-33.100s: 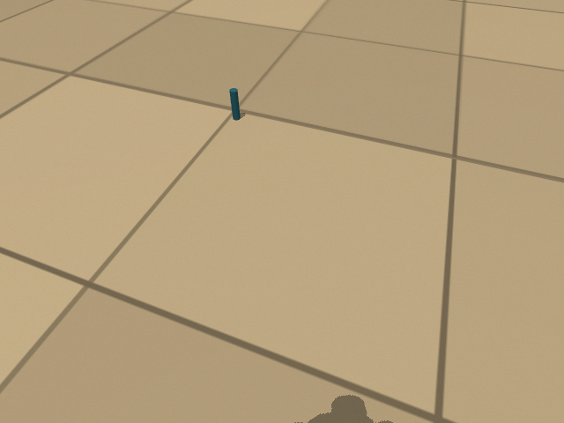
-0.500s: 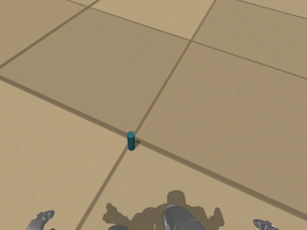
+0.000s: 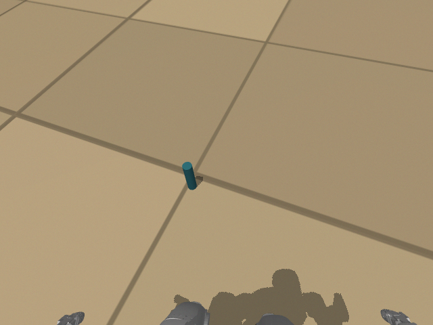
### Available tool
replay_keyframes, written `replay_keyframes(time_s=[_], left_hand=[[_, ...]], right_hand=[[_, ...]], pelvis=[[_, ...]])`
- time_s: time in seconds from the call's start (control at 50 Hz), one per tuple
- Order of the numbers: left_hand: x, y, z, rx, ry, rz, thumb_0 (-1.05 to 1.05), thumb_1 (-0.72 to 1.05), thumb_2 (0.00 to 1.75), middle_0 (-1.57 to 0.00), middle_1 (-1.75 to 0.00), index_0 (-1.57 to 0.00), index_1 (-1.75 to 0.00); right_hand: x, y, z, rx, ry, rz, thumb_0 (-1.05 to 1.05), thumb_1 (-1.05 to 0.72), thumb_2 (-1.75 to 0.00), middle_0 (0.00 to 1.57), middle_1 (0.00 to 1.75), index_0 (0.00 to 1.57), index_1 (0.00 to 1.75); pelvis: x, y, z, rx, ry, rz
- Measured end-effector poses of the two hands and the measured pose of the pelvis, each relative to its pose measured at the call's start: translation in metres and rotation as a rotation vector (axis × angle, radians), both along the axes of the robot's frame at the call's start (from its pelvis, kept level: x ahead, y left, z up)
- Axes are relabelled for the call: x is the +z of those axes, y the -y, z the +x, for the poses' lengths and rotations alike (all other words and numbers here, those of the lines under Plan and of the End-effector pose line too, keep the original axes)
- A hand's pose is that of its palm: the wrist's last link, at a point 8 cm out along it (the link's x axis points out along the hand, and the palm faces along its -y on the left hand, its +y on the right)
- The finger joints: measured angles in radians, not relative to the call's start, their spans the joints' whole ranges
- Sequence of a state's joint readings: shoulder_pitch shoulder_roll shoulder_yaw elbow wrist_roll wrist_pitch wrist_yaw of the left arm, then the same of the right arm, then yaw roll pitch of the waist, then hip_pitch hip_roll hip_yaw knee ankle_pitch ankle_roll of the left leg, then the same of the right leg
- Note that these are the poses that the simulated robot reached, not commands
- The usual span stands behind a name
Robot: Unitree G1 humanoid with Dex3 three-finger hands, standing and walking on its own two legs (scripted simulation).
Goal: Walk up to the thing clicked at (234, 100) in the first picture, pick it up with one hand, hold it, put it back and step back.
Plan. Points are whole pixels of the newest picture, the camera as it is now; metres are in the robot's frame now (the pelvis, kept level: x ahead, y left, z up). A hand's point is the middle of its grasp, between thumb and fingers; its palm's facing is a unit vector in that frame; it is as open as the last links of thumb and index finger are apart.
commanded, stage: step back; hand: left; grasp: from the side
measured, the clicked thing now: (189, 176) +0.82 +0.20 -0.67
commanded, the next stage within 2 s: stand in 1.64 s
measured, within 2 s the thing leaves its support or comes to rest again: neither
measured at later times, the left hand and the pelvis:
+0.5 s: hand out of the picture -0.12 +0.23 -0.17, palm faces +0.00 -0.91 -0.41, open 7.4 cm; pelvis -0.18 -0.05 -0.02, yaw -1 degrees
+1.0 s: hand out of the picture -0.19 +0.23 -0.14, palm faces +0.07 -0.91 -0.41, open 7.4 cm; pelvis -0.23 -0.05 +0.00, yaw +4 degrees
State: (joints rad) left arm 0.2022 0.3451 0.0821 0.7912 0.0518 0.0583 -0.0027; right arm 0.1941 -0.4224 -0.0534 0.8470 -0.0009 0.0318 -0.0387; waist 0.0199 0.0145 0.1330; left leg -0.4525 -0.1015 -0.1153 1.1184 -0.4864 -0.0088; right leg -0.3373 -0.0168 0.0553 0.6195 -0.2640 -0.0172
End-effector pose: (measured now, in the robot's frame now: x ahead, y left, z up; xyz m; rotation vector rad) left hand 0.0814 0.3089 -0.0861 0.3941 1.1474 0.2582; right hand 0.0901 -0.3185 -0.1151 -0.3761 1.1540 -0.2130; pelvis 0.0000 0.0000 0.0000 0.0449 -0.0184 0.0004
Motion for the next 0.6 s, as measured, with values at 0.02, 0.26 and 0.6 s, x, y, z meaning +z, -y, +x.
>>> replay_keyframes(time_s=[0.02,0.26,0.6], left_hand=[[0.000,0.000,-0.001,-0.004,0.019,0.004,0.01,0.90,0.90,-0.21,-0.30,-0.21,-0.30],[-0.030,0.010,-0.066,0.027,0.084,-0.084,0.01,0.90,0.90,-0.21,-0.30,-0.21,-0.30],[-0.021,0.060,-0.265,0.069,-0.095,-0.011,0.01,0.90,0.90,-0.21,-0.30,-0.21,-0.30]], right_hand=[[-0.001,0.000,-0.010,0.005,-0.018,-0.005,0.00,-0.91,-0.90,0.21,0.30,0.21,0.30],[0.012,-0.011,-0.104,0.073,-0.060,-0.031,0.01,-0.90,-0.90,0.21,0.30,0.21,0.30],[0.002,0.061,-0.169,0.036,0.093,0.009,0.00,-0.91,-0.90,0.21,0.30,0.21,0.30]], pelvis=[[-0.001,0.001,-0.007,0.010,-0.002,-0.007],[-0.006,0.008,-0.096,0.072,0.042,-0.049],[-0.011,0.067,-0.207,-0.021,0.040,-0.033]])
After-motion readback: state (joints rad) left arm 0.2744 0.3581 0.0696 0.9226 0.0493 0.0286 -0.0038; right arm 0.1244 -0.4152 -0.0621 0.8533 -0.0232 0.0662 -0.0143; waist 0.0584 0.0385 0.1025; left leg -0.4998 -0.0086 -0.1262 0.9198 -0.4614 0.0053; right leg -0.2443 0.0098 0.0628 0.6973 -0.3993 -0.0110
